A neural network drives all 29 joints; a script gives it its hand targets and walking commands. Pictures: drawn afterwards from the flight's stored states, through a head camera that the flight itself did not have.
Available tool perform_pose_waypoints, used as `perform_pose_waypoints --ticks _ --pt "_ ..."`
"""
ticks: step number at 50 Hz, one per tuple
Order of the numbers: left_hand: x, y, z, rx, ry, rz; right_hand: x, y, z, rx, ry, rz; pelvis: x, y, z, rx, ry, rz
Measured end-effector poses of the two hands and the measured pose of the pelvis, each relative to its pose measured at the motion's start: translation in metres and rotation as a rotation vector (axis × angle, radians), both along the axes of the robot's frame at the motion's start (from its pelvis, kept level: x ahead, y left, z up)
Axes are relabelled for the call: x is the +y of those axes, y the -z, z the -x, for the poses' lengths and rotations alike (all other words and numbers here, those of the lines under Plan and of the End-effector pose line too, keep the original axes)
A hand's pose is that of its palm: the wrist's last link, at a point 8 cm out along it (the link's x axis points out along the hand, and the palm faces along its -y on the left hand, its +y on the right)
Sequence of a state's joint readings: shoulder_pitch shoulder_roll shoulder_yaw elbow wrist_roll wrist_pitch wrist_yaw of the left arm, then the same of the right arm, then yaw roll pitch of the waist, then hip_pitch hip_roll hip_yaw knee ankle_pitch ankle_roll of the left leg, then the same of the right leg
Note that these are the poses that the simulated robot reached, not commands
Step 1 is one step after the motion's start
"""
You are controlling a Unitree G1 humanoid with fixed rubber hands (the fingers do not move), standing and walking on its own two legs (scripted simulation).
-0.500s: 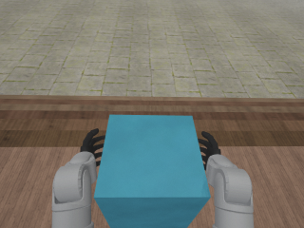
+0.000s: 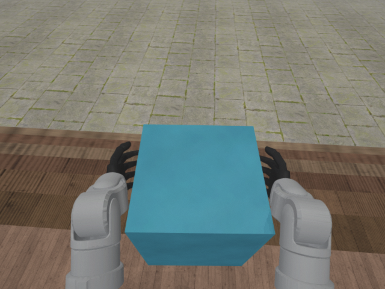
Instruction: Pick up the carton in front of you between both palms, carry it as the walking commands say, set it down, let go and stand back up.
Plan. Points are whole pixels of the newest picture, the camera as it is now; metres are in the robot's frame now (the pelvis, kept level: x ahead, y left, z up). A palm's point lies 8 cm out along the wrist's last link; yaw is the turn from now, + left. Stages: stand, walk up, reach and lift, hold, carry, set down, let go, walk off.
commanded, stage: carry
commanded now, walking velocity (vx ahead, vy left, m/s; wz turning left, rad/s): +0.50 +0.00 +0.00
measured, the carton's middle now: (196, 201) +0.29 +0.01 +0.03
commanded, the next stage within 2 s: none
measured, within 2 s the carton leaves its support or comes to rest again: neither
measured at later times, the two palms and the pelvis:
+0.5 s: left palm (158, 74) +0.67 +0.14 +0.09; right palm (259, 82) +0.65 -0.15 +0.09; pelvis +0.30 +0.02 +0.00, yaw -2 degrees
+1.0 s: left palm (171, 56) +0.97 +0.14 -0.02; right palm (242, 55) +1.01 -0.15 -0.02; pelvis +0.64 -0.04 -0.19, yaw -1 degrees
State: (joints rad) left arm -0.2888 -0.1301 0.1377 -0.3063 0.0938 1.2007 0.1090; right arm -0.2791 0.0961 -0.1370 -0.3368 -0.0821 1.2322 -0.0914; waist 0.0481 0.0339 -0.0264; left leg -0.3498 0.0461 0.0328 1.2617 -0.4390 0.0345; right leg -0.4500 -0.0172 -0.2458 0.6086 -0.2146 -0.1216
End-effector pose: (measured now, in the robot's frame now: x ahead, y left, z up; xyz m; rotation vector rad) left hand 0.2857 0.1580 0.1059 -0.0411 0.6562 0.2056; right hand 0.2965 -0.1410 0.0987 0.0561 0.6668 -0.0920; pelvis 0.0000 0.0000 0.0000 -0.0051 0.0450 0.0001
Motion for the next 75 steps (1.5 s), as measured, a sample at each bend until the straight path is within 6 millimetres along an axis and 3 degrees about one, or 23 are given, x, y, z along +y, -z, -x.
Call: perform_pose_waypoints --ticks 4,12,16,20,26,32,37,41,44,47,51,54,58,62,65,69,75 --pt "-0.003 -0.010 -0.056 0.026 0.003 -0.008 -0.003 -0.012 -0.059 0.025 -0.007 0.011 -0.008 -0.013 -0.041 0.008 0.002 -0.017" --pt "-0.015 -0.031 -0.195 0.018 0.083 -0.044 -0.015 -0.032 -0.182 0.013 0.005 0.062 -0.006 -0.016 -0.134 0.028 0.025 -0.026" --pt "-0.015 -0.025 -0.264 0.036 0.115 -0.049 -0.015 -0.028 -0.244 0.032 0.019 0.076 0.002 -0.007 -0.189 0.029 0.036 -0.015" --pt "-0.013 -0.005 -0.333 0.048 0.152 -0.019 -0.012 -0.017 -0.302 0.048 0.055 0.105 0.013 0.010 -0.246 0.016 0.039 -0.011" --pt "-0.013 0.022 -0.397 0.143 0.157 0.003 -0.012 0.012 -0.358 0.144 0.098 0.071 0.024 -0.001 -0.310 0.027 0.031 0.007" --pt "-0.009 0.015 -0.464 0.064 0.118 0.028 -0.009 0.005 -0.430 0.064 0.114 0.039 0.024 -0.003 -0.376 0.052 0.029 0.018" --pt "-0.012 0.007 -0.525 -0.023 0.100 0.027 -0.012 -0.005 -0.499 -0.023 0.093 0.041 0.012 0.014 -0.442 0.043 0.014 0.009" --pt "-0.028 0.018 -0.584 -0.054 0.113 0.021 -0.028 0.005 -0.555 -0.054 0.080 0.073 -0.002 0.049 -0.503 0.013 -0.001 -0.023" --pt "-0.034 0.038 -0.625 -0.075 0.103 -0.025 -0.035 0.030 -0.606 -0.077 0.043 0.066 -0.013 0.095 -0.557 -0.041 0.022 -0.038" --pt "-0.024 0.070 -0.658 -0.089 0.034 -0.075 -0.024 0.067 -0.664 -0.098 -0.046 0.046 -0.027 0.152 -0.606 -0.081 0.018 -0.052" --pt "-0.013 0.141 -0.699 0.017 -0.006 -0.060 -0.012 0.133 -0.721 0.004 -0.105 0.073 -0.045 0.202 -0.648 -0.071 0.010 -0.026" --pt "-0.020 0.194 -0.733 0.100 -0.008 -0.028 -0.019 0.184 -0.752 0.090 -0.098 0.084 -0.057 0.222 -0.677 -0.059 -0.002 -0.002" --pt "-0.040 0.246 -0.787 0.157 0.018 -0.013 -0.040 0.237 -0.796 0.151 -0.050 0.063 -0.064 0.242 -0.723 -0.032 0.016 -0.012" --pt "-0.057 0.283 -0.850 0.139 0.043 -0.029 -0.058 0.282 -0.848 0.135 -0.002 0.023 -0.065 0.270 -0.780 -0.014 0.030 -0.003" --pt "-0.072 0.309 -0.908 0.082 0.080 -0.022 -0.073 0.309 -0.888 0.079 0.046 0.030 -0.064 0.305 -0.836 -0.029 0.033 0.004" --pt "-0.112 0.349 -0.987 0.042 0.182 -0.041 -0.110 0.358 -0.933 0.043 0.137 0.036 -0.061 0.353 -0.899 -0.003 0.025 -0.006" --pt "-0.144 0.433 -1.060 0.139 0.215 -0.050 -0.141 0.440 -0.998 0.140 0.171 0.008 -0.069 0.397 -0.983 0.003 0.038 -0.042"
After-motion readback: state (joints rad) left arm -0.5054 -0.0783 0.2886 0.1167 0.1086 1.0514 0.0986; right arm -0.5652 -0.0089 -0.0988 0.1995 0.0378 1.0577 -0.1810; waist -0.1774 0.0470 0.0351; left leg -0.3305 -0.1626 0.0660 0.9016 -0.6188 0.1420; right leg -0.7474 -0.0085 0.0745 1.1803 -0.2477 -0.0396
